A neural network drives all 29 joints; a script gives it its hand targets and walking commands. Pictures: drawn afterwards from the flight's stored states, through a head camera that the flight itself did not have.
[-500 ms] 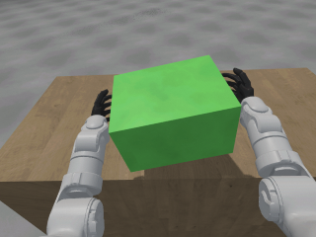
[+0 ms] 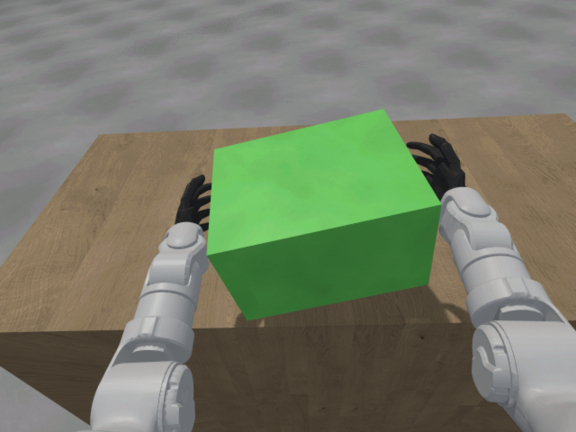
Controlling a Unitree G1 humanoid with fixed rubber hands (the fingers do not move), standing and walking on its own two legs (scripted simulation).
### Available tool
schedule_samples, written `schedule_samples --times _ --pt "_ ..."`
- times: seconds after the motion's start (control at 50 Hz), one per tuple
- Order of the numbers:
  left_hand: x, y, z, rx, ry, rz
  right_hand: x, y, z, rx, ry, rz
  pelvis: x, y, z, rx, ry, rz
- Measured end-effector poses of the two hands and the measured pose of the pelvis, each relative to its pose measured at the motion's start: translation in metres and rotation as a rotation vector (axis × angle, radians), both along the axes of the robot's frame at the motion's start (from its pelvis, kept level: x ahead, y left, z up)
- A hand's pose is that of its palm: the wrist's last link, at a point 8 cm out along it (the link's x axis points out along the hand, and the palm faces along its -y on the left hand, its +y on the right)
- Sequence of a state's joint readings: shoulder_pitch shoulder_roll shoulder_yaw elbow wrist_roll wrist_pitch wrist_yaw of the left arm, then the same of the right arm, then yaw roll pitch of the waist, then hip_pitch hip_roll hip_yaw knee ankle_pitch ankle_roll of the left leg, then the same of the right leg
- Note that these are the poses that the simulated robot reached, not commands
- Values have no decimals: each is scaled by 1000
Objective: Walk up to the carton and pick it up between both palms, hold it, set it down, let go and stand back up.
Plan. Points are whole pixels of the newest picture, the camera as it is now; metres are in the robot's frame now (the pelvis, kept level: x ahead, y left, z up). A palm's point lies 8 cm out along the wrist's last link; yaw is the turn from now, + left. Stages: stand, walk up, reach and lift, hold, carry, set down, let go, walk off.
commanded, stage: set down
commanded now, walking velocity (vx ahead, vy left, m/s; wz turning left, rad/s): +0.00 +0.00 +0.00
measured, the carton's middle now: (316, 213) +0.42 -0.01 +0.09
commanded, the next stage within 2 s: none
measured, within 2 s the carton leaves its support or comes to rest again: rests again in 1.96 s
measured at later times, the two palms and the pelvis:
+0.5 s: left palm (200, 236) +0.40 +0.17 +0.08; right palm (435, 196) +0.44 -0.19 +0.11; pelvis +0.02 -0.01 +0.00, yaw +0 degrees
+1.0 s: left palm (207, 243) +0.41 +0.17 +0.04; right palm (428, 203) +0.45 -0.20 +0.08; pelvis +0.03 -0.01 +0.00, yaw +0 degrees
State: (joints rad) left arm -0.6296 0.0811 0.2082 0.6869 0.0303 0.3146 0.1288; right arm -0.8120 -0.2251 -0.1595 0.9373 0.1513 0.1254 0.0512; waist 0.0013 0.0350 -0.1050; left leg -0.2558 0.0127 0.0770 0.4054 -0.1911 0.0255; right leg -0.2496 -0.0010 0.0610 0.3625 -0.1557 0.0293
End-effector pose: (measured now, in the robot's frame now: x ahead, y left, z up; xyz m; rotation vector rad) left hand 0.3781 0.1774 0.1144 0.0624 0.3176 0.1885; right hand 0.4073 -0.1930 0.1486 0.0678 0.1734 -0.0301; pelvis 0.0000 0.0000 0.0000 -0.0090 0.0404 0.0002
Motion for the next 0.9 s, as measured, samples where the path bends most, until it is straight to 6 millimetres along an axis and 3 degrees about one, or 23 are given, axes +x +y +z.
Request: schedule_samples --times 0.9 --pt "27 -5 -68 19 36 33 44 -3 -65 -4 31 36 27 -11 -1 -1 120 -8"
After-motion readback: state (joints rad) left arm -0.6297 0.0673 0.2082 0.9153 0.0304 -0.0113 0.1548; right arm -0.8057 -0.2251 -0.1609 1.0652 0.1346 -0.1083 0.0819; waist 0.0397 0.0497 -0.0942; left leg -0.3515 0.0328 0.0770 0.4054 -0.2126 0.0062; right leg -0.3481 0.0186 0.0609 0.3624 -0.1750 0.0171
